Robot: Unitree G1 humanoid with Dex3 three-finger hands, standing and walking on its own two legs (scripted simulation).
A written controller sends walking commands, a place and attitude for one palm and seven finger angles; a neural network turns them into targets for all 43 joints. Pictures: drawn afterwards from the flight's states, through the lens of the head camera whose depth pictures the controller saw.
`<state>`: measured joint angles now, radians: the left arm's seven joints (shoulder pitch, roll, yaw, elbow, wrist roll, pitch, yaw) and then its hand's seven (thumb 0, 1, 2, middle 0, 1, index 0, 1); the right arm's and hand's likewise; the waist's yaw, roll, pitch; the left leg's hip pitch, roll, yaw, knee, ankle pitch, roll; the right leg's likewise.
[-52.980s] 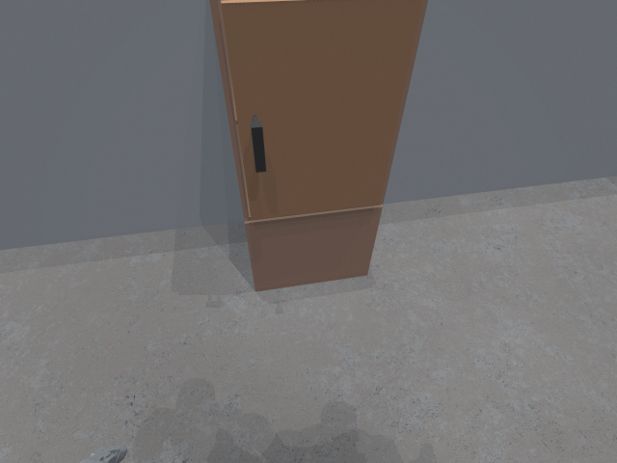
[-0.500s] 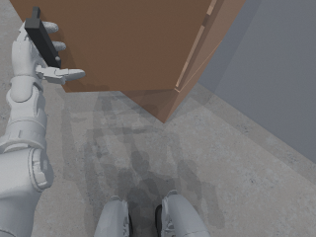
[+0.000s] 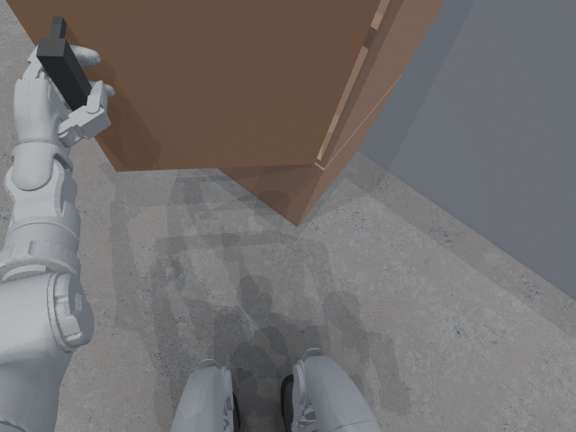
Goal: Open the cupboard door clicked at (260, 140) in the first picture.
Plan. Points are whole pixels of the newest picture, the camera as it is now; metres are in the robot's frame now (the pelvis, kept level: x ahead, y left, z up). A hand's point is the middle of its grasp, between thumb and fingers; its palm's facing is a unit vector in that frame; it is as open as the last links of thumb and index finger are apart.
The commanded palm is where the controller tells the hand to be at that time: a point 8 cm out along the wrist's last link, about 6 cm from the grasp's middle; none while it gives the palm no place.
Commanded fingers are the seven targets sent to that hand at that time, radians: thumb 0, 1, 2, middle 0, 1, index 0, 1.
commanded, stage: pull the door open along its arc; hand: left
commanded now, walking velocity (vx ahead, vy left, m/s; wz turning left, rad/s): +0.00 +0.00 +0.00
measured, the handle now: (78, 76) +0.57 +0.23 +0.05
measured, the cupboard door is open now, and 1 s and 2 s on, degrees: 43 75 84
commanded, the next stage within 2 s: open thumb and fingers to let go in 1.16 s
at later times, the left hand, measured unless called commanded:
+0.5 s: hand (102, 155) +0.46 +0.19 +0.04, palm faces +0.03 -1.00 -0.01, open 6.3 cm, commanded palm +0.40 +0.24 +0.04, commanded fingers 0.00 0.90 0.90 -0.40 -1.35 -0.40 -1.35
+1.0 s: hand (172, 249) +0.34 +0.11 +0.04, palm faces +0.43 -0.90 +0.02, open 6.4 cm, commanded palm +0.27 +0.15 +0.04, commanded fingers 0.00 0.90 0.90 -0.40 -1.35 -0.40 -1.35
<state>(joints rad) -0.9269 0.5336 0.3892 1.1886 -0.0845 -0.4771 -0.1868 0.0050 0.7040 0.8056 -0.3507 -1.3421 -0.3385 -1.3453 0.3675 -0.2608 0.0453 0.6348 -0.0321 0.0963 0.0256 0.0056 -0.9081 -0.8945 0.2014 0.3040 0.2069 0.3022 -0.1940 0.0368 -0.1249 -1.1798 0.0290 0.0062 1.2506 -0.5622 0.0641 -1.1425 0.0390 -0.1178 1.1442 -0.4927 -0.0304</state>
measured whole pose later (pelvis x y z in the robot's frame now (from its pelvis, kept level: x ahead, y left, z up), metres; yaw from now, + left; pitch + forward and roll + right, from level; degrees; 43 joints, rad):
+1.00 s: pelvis +0.00 -0.02 +0.02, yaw +2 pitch +19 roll -1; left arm -0.11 -0.03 -0.01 0.40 0.03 -0.46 0.47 0.01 0.65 0.74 -0.32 -1.33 -0.33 -1.32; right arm 0.19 -0.17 0.01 0.56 -0.06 0.05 0.06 0.01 -0.91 -0.89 0.20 0.30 0.21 0.30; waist -0.02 0.01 -0.17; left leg -0.96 0.00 0.04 1.17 -0.54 0.04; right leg -0.96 0.02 -0.08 1.14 -0.52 -0.05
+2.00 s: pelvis -0.01 -0.04 +0.01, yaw +4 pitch +18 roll +0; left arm -0.02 -0.06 -0.13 0.39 0.08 -0.51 0.54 -0.01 -0.47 0.31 -0.33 -0.91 -0.32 -0.92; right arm 0.18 -0.19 -0.02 0.62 -0.08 -0.03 0.01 0.01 -0.91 -0.90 0.20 0.30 0.20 0.30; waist -0.01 0.02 -0.17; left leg -0.95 -0.01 0.00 1.16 -0.52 0.01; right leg -0.95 0.00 -0.12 1.16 -0.52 -0.09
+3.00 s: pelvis -0.01 -0.01 +0.00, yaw +3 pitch +18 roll -2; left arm 0.33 0.13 -0.13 0.00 -0.07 -0.48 -0.02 -0.01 -0.50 0.30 -0.21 -0.33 -0.22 -0.33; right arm 0.19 -0.20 0.02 0.45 -0.01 -0.02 0.00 0.02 -0.91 -0.89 0.20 0.30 0.21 0.30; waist 0.01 0.02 -0.16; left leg -1.00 -0.02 0.02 1.27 -0.58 0.06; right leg -0.99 0.00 -0.10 1.23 -0.56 -0.04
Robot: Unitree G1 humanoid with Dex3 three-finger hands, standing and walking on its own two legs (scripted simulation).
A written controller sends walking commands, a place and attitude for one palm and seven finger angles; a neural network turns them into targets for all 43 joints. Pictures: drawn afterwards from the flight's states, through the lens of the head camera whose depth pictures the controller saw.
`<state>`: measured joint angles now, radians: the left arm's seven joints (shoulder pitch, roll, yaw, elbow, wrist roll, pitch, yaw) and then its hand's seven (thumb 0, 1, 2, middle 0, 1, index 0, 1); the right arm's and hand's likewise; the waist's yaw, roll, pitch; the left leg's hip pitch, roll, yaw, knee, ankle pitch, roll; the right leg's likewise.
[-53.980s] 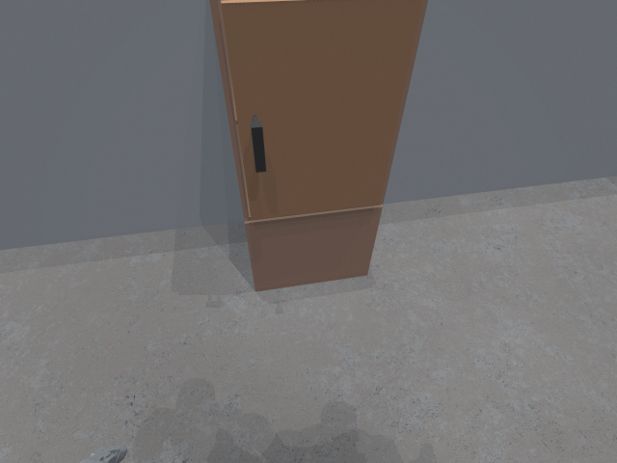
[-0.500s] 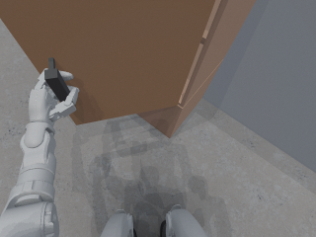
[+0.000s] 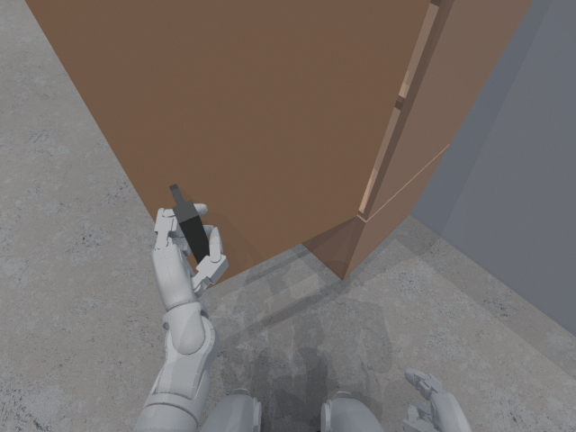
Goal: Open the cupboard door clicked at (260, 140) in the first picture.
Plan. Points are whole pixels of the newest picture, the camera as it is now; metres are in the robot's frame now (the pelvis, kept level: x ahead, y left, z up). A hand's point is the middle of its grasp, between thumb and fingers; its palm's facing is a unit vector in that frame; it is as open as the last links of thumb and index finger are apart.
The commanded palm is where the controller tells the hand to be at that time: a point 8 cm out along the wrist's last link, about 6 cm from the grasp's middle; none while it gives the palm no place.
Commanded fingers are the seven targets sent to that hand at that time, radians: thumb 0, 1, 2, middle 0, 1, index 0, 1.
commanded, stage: pull the door open along its arc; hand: left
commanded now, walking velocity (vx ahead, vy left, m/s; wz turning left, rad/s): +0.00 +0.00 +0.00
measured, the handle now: (190, 225) +0.39 +0.16 +0.03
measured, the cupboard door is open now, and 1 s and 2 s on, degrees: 75 84 86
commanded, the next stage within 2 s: open thumb and fingers to let go in 0.16 s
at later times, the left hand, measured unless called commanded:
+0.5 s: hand (243, 284) +0.30 +0.08 +0.03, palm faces +0.43 -0.90 -0.02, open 7.3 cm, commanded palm +0.26 +0.12 +0.03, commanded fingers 0.00 -0.01 0.51 -0.34 -1.25 -0.34 -1.25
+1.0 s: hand (243, 286) +0.30 +0.08 +0.03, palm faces +0.38 -0.93 +0.00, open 14.3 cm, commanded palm +0.26 +0.13 +0.03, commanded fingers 0.00 -0.50 0.30 -0.17 -0.40 -0.17 -0.40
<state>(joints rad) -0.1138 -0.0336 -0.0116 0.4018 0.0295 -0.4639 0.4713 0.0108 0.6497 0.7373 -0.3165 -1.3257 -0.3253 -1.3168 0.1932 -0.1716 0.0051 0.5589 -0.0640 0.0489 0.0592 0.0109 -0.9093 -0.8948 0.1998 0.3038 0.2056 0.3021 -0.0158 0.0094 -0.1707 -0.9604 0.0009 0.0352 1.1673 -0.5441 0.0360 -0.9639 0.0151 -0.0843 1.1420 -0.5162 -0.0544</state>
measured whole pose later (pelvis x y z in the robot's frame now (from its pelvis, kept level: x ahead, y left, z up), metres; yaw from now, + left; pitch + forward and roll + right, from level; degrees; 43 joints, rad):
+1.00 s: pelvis -0.01 -0.02 +0.00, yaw +2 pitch +18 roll +0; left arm -0.02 -0.06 -0.13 0.39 0.08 -0.51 0.54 -0.01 -0.47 0.31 -0.33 -0.91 -0.32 -0.92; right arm 0.18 -0.19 -0.02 0.62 -0.08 -0.03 0.01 0.01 -0.91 -0.90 0.20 0.30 0.20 0.30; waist -0.01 0.02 -0.17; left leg -0.95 -0.01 0.00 1.16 -0.52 0.01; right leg -0.95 0.00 -0.12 1.16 -0.52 -0.09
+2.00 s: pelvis -0.01 +0.01 -0.02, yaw +1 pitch +18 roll -2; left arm 0.33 0.13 -0.13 0.00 -0.07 -0.48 -0.02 -0.01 -0.50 0.30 -0.21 -0.33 -0.22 -0.33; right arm 0.19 -0.20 0.02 0.45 -0.01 -0.02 0.00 0.02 -0.91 -0.89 0.20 0.30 0.21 0.30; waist 0.01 0.02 -0.16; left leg -1.00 -0.02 0.02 1.27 -0.58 0.06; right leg -0.99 0.00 -0.10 1.23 -0.56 -0.04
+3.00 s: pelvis +0.01 +0.01 +0.03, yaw +2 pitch +10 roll -3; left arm 0.56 0.29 0.15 -0.25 -0.30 -0.29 -0.24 -0.01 -0.46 0.32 -0.15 -0.30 -0.16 -0.30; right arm 0.28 -0.24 0.03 0.43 0.05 -0.10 -0.08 0.02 -0.91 -0.90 0.20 0.30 0.21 0.30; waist 0.00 0.05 -0.16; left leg -0.71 0.00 -0.01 1.04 -0.52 0.04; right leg -0.67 0.03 -0.12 0.97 -0.48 -0.04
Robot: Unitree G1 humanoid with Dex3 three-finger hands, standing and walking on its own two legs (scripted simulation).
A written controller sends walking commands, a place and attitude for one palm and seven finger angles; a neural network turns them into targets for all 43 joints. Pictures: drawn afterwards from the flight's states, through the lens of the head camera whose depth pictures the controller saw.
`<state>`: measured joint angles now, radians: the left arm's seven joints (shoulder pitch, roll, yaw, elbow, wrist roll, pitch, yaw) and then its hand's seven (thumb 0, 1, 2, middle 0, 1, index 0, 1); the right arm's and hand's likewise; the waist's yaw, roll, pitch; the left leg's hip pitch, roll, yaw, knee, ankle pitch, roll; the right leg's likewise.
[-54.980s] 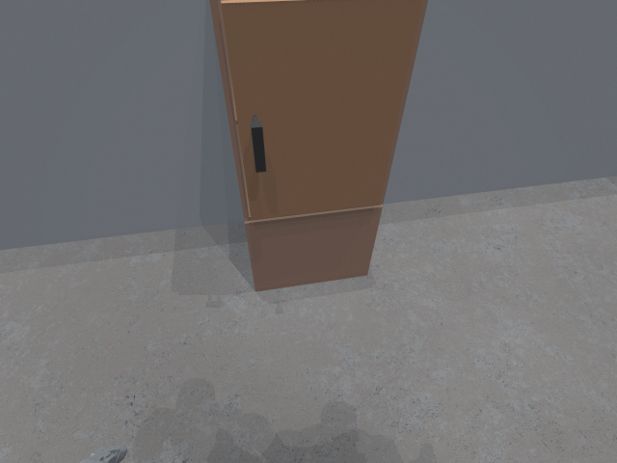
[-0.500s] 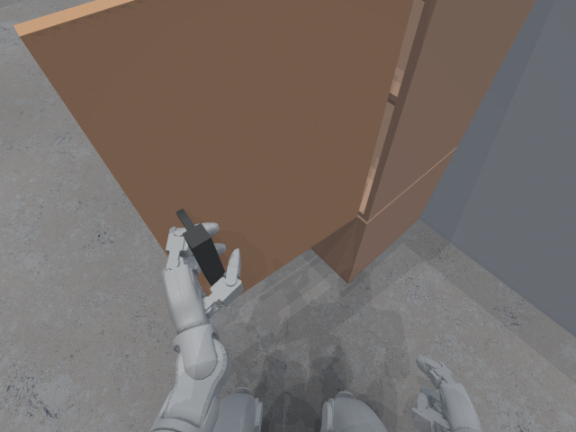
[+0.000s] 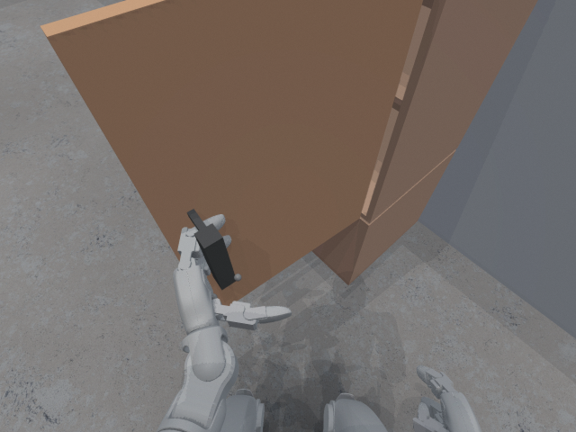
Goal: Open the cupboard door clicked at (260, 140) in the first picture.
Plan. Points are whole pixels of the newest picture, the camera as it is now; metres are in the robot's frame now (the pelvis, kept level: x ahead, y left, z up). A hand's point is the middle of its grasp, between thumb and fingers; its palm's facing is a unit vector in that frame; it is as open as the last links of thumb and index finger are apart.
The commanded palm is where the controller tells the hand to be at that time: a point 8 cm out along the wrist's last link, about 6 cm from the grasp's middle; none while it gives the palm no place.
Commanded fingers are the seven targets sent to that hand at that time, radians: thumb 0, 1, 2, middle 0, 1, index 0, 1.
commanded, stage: open thumb and fingers to let go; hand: left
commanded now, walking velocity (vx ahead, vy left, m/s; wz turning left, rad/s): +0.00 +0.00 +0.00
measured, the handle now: (210, 249) +0.36 +0.13 +0.04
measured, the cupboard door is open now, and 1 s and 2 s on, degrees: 84 86 86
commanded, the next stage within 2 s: slide the hand sideways off the handle in 0.08 s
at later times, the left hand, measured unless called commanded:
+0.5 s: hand (225, 300) +0.28 +0.10 +0.03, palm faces -0.14 -0.99 +0.04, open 15.9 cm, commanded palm +0.26 +0.15 +0.03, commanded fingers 0.00 -0.50 0.30 -0.15 -0.30 -0.15 -0.30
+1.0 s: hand (194, 331) +0.24 +0.13 +0.02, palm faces -0.09 -1.00 -0.01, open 16.0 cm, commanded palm +0.22 +0.20 +0.03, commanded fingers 0.00 -0.50 0.30 -0.15 -0.30 -0.15 -0.30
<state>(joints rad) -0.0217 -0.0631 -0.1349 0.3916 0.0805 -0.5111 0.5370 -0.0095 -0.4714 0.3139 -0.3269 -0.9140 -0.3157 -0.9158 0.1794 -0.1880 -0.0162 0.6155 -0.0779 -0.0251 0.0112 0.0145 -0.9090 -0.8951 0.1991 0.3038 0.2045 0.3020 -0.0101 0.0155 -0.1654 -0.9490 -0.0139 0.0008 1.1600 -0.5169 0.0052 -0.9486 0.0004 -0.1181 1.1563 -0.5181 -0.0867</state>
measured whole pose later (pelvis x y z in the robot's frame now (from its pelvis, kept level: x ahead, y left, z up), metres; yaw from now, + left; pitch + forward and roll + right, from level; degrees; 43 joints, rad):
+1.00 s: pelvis +0.01 +0.03 -0.02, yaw -2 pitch +18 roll -2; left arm 0.33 0.13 -0.13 0.00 -0.07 -0.48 -0.02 -0.01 -0.50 0.30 -0.21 -0.33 -0.22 -0.33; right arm 0.19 -0.20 0.02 0.45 -0.01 -0.02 0.00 0.02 -0.91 -0.89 0.20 0.30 0.21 0.30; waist 0.01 0.02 -0.16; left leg -1.00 -0.02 0.02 1.27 -0.58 0.06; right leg -0.99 0.00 -0.10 1.23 -0.56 -0.04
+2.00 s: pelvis +0.02 +0.03 +0.03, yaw -1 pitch +10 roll -3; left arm 0.56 0.29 0.15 -0.25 -0.30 -0.29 -0.24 -0.01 -0.46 0.32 -0.15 -0.30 -0.16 -0.30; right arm 0.28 -0.24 0.03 0.43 0.05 -0.10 -0.08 0.02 -0.91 -0.90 0.20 0.30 0.21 0.30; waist 0.00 0.05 -0.16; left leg -0.71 0.00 -0.01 1.04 -0.52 0.04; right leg -0.67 0.03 -0.12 0.97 -0.48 -0.04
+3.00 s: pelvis +0.04 +0.03 +0.10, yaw -2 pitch -4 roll -1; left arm 0.48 0.34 0.31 -0.41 -0.06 -0.07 0.11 0.01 0.88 0.90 -0.21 -0.30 -0.21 -0.30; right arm 0.21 -0.23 0.03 0.63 0.01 -0.11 -0.07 0.02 -0.91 -0.90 0.20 0.30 0.21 0.30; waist 0.07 0.05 0.02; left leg -0.09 -0.02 0.03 0.43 -0.27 0.04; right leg -0.08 0.03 -0.05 0.40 -0.24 -0.03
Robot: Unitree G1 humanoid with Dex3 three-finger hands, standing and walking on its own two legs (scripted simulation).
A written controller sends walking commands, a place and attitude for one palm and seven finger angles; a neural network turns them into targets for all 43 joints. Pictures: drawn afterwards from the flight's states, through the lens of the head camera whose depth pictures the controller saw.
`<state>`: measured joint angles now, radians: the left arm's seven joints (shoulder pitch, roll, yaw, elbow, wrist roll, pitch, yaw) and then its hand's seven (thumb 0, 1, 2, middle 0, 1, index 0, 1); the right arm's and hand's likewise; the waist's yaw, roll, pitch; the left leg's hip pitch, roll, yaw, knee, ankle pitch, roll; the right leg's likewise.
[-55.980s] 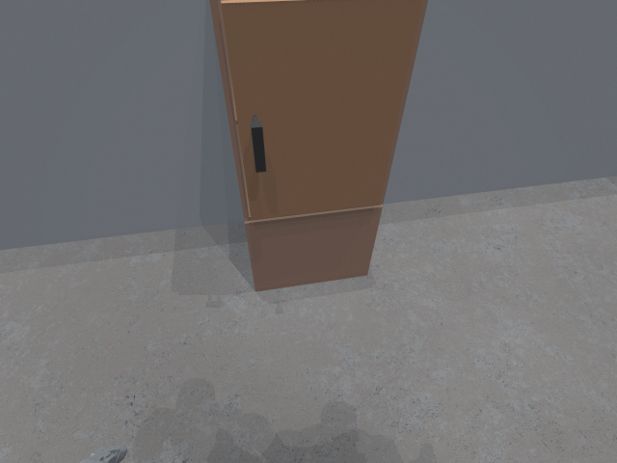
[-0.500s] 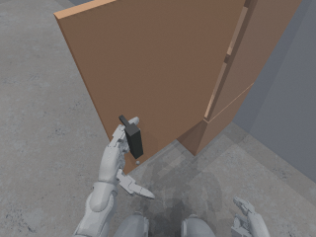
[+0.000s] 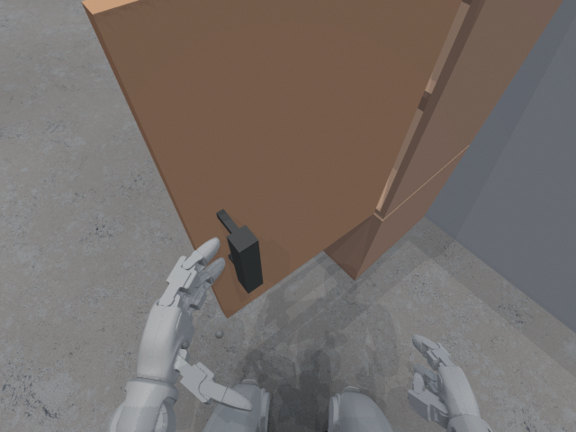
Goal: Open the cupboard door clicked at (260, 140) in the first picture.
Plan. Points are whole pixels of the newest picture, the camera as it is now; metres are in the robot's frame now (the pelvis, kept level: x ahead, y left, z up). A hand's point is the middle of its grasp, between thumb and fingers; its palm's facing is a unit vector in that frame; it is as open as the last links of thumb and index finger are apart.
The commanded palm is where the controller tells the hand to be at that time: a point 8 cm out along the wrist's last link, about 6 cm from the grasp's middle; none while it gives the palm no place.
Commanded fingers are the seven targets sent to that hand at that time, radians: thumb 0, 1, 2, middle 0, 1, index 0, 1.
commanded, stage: slide the hand sideways off the handle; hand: left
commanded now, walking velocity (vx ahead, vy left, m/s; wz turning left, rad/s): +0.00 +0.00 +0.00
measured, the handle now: (238, 251) +0.34 +0.10 +0.05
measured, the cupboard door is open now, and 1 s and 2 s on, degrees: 86 86 86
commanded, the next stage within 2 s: draw the hand back to the body in 0.38 s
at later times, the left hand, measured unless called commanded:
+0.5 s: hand (169, 350) +0.21 +0.16 +0.04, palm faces +0.03 -1.00 -0.05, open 16.1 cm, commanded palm +0.18 +0.21 +0.05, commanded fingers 0.00 -0.50 0.30 -0.15 -0.30 -0.15 -0.30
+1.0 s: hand (108, 340) +0.20 +0.18 +0.13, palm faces -0.01 -1.00 -0.08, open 16.1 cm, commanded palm +0.17 +0.25 +0.15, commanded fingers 0.00 -0.25 0.41 -0.16 -0.30 -0.16 -0.30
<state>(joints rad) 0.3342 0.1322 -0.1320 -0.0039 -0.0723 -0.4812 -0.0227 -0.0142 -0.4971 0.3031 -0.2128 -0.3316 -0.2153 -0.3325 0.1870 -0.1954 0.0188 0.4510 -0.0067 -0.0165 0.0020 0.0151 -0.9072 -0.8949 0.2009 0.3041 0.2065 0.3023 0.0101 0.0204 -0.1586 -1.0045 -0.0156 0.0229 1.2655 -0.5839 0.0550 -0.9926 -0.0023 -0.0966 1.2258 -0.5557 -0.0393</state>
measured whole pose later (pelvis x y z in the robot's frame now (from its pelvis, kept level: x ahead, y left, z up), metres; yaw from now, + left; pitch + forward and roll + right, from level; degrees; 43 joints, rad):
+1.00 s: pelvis +0.01 -0.01 +0.05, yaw +1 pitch +10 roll -3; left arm 0.56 0.29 0.15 -0.25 -0.30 -0.29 -0.24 -0.01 -0.46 0.32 -0.15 -0.30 -0.16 -0.30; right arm 0.28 -0.24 0.03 0.43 0.05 -0.10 -0.08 0.02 -0.91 -0.90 0.20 0.30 0.21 0.30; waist 0.00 0.05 -0.16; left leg -0.71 0.00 -0.01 1.04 -0.52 0.04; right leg -0.67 0.03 -0.12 0.97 -0.48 -0.04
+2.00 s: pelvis +0.03 +0.00 +0.11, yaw -1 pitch -4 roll -1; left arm 0.48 0.34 0.31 -0.41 -0.06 -0.07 0.11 0.01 0.88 0.90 -0.21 -0.30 -0.21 -0.30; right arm 0.21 -0.23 0.03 0.63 0.01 -0.11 -0.07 0.02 -0.91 -0.90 0.20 0.30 0.21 0.30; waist 0.07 0.05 0.02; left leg -0.09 -0.02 0.03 0.43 -0.27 0.04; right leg -0.08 0.03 -0.05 0.40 -0.24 -0.03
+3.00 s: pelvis -0.07 +0.02 +0.10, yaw +4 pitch -1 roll -2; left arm 0.50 0.42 0.44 -0.52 0.01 -0.21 0.15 0.01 0.89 0.90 -0.21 -0.30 -0.22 -0.30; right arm 0.24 -0.21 0.01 0.58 -0.01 -0.07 -0.08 0.02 -0.90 -0.89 0.20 0.30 0.21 0.30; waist 0.00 -0.01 0.04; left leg -0.40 -0.05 0.01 0.60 -0.18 0.09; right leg -0.32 0.06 0.03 0.66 -0.27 0.01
